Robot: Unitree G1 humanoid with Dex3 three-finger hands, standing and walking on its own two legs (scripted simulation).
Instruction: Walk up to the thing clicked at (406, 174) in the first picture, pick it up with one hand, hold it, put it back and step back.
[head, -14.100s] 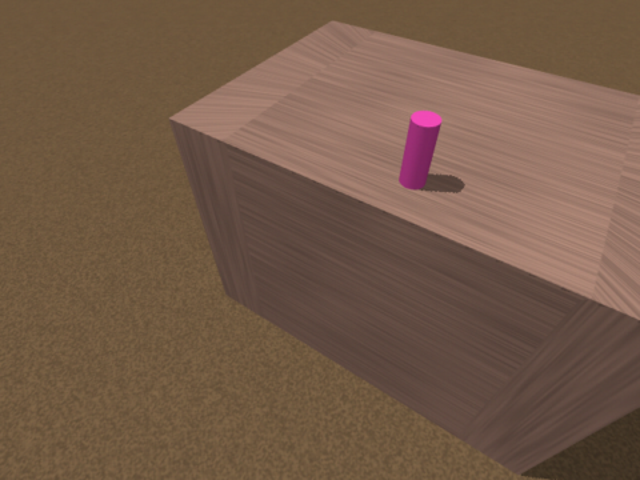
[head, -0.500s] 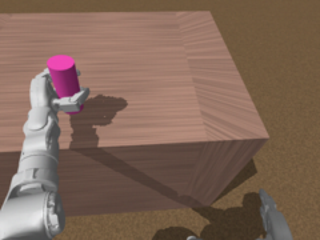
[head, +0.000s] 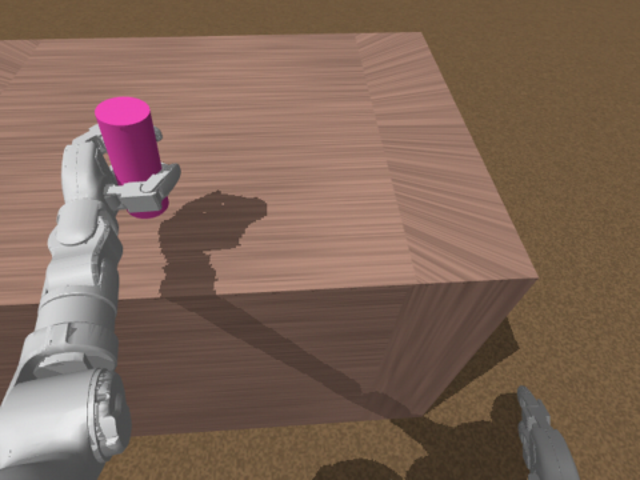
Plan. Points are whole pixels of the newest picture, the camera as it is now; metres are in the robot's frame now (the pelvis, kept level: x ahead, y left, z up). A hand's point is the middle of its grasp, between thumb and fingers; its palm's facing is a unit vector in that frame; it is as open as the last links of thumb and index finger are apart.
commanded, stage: lift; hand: left
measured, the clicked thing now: (136, 162) +0.46 +0.20 +0.16
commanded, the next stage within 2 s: hold in 1.42 s
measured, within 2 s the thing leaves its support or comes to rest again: neither
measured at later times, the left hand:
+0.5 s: hand (134, 146) +0.45 +0.18 +0.20, palm faces +0.15 -0.99 -0.02, open 7.5 cm
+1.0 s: hand (101, 135) +0.37 +0.17 +0.26, palm faces +0.13 -0.99 -0.01, open 7.5 cm
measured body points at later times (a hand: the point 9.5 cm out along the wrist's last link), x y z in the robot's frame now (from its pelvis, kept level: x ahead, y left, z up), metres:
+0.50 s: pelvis +0.01 +0.00 +0.01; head +0.03 -0.01 +0.46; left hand +0.43 +0.24 +0.20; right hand +0.17 -0.26 -0.05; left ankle +0.01 +0.12 -0.70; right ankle +0.01 -0.15 -0.70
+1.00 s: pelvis +0.00 -0.01 +0.02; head -0.02 -0.04 +0.47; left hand +0.36 +0.22 +0.27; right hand +0.17 -0.27 -0.04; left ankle +0.01 +0.12 -0.70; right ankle +0.01 -0.15 -0.70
